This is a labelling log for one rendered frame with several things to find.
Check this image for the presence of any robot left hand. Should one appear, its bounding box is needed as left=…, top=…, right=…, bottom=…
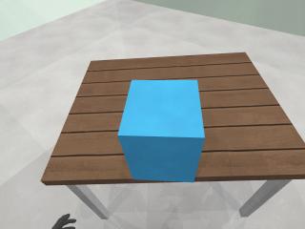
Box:
left=51, top=213, right=76, bottom=229

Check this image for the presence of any carton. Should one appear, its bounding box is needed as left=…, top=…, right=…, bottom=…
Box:
left=117, top=80, right=205, bottom=183

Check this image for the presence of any table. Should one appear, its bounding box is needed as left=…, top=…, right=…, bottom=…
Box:
left=40, top=52, right=305, bottom=219

